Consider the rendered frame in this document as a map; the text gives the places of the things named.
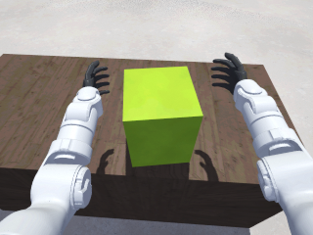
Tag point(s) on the left robot upper arm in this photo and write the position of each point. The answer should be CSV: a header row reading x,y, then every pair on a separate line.
x,y
59,190

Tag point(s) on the left robot forearm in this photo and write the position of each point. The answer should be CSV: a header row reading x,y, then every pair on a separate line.
x,y
74,141

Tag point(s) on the right robot forearm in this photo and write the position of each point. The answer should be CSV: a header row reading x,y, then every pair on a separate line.
x,y
269,131

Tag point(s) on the carton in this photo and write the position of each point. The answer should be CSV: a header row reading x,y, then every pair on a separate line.
x,y
161,115

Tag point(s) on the right robot hand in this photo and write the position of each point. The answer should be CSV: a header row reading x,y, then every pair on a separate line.
x,y
235,72

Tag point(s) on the left robot hand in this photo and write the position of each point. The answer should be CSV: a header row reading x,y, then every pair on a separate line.
x,y
91,78

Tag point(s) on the pedestal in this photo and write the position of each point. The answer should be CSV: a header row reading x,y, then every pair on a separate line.
x,y
218,187

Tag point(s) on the right robot upper arm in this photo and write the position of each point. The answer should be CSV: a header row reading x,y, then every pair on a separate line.
x,y
287,179

